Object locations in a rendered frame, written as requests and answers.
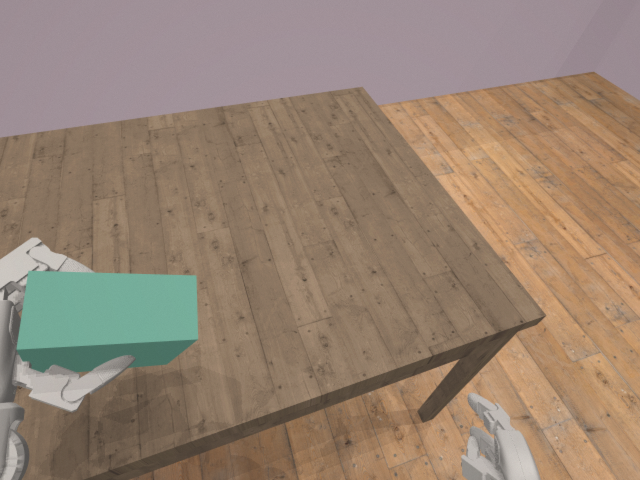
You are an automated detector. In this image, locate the right robot hand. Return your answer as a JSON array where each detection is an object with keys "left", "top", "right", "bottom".
[{"left": 461, "top": 393, "right": 541, "bottom": 480}]

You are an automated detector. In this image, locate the table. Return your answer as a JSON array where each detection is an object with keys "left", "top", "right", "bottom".
[{"left": 0, "top": 87, "right": 546, "bottom": 480}]

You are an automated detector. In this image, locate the left robot forearm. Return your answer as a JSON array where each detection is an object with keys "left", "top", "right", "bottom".
[{"left": 0, "top": 402, "right": 29, "bottom": 480}]

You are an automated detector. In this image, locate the left robot hand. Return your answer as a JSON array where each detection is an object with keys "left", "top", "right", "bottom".
[{"left": 0, "top": 238, "right": 136, "bottom": 413}]

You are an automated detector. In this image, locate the sponge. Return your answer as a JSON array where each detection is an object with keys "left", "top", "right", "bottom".
[{"left": 16, "top": 271, "right": 198, "bottom": 373}]

